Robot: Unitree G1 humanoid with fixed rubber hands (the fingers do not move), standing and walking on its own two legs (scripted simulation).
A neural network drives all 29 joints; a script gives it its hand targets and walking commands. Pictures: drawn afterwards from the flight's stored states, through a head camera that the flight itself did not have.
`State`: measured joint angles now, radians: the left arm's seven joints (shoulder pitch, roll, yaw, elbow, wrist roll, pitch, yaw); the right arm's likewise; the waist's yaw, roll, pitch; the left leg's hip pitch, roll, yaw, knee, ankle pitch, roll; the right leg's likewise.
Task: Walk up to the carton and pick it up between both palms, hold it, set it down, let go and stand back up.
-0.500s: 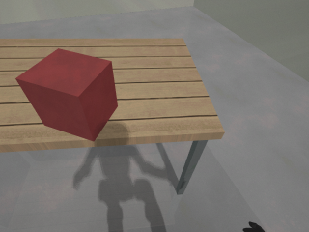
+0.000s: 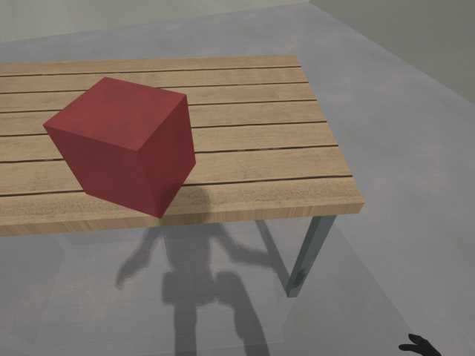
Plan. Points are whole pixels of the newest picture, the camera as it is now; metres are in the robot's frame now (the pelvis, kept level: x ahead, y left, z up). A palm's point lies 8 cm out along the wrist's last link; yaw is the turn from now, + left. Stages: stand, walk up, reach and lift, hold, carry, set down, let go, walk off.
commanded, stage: walk up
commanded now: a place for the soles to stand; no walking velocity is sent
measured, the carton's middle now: (132, 147) +0.53 +0.22 +0.05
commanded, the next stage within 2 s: none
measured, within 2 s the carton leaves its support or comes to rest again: neither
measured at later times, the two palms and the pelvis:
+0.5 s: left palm out of the picture +0.08 +0.50 -0.08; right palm out of the picture +0.11 -0.16 -0.12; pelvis +0.05 +0.15 -0.01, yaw +2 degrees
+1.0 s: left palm out of the picture +0.13 +0.64 -0.11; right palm out of the picture +0.15 -0.02 -0.11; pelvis +0.10 +0.30 -0.02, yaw +3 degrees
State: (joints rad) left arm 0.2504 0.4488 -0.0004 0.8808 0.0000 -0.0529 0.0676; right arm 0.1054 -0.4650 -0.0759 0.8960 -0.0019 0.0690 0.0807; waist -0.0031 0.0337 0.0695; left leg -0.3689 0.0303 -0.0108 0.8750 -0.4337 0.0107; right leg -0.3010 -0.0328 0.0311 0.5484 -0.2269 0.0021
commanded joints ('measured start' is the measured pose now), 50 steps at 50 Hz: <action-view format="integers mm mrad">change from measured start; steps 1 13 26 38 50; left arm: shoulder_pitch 40 82 263 81 -71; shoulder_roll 364 299 381 81 163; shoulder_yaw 158 108 155 41 71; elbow -30 -15 -26 -109 -89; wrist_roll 51 -4 5 21 9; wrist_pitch -42 -16 -56 -15 20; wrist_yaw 15 17 52 -21 -49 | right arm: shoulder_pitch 22 143 175 379 362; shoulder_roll -181 -274 -212 -243 -181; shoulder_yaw -79 -113 -82 -112 -59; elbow -115 -195 -298 -131 -125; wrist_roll -82 -74 -68 -55 1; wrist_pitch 8 -31 -6 -80 -133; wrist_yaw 37 -10 -33 -54 -121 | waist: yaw -10 -53 64 -91 -70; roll -132 220 -74 290 47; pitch -3 25 -158 -61 -109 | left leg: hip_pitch -188 169 -363 343 472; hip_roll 61 168 20 191 261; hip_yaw -50 -304 -140 -359 -303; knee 81 -589 364 -519 -318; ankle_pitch -92 -111 -124 194 980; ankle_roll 2 177 6 51 84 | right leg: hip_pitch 20 -360 365 -424 -368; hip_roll -306 -14 -470 50 11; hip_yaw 320 -42 523 -65 22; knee -279 486 -121 567 426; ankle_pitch -376 -244 160 -366 -200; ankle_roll -221 -16 -348 -40 -37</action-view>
